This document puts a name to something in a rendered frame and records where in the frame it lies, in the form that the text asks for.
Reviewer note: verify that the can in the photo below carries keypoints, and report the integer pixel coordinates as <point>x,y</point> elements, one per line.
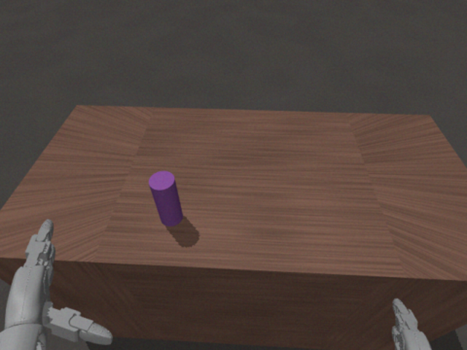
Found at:
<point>164,190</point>

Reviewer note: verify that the right robot hand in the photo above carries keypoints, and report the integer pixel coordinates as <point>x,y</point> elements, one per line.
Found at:
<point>405,334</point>

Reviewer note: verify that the left robot arm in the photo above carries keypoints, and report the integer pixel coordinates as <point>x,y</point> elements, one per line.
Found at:
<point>28,336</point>

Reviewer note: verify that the left robot hand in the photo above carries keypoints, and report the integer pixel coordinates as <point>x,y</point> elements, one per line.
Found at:
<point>29,296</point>

